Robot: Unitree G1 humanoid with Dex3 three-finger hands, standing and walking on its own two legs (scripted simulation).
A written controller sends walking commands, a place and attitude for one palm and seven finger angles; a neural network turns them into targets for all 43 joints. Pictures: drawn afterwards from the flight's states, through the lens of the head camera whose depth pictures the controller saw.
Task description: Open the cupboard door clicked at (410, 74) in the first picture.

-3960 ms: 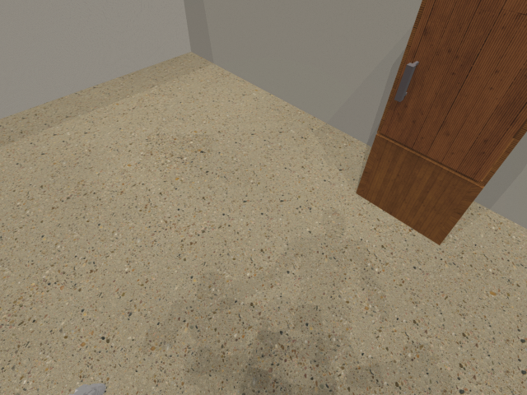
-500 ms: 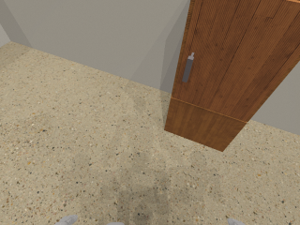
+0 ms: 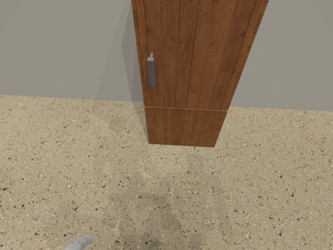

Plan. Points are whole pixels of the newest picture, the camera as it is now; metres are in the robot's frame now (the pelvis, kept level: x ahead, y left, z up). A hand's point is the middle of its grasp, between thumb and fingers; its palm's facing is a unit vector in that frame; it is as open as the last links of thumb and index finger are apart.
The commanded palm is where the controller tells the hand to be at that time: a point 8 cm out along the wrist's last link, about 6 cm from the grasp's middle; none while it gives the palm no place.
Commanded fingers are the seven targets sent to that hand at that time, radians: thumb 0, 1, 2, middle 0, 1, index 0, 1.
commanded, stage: take the last steps up to it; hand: left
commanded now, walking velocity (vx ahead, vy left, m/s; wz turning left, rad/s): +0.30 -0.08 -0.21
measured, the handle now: (152, 69) +0.81 +0.08 -0.08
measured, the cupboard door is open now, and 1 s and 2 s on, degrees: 0 0 0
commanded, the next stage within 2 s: come to a stop and stand still in 0.84 s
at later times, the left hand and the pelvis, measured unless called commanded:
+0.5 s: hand out of the picture +0.07 +0.20 -0.17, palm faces -0.05 -0.99 -0.15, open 7.4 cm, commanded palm none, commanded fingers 0.00 0.90 0.90 -0.20 -0.30 -0.20 -0.30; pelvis +0.06 +0.01 +0.01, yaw -5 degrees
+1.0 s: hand (138, 190) +0.31 +0.10 -0.16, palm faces -0.06 -0.97 -0.22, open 7.2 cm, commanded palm none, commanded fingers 0.00 0.90 0.90 -0.20 -0.30 -0.20 -0.30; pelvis +0.21 -0.08 +0.01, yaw -5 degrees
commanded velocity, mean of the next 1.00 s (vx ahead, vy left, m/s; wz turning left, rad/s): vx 0.21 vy -0.05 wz -0.07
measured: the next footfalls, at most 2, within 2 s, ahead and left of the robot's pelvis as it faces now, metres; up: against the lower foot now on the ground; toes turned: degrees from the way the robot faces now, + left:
left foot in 0.38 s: +0.09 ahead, +0.12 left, +0.00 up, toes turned +5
right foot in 0.82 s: +0.27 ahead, -0.18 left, +0.00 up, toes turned -15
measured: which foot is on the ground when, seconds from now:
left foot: down 0.00-0.00, up 0.02-0.36, down 0.38-0.82, up 0.84-1.00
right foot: down 0.00-0.38, up 0.40-0.80, down 0.82-1.00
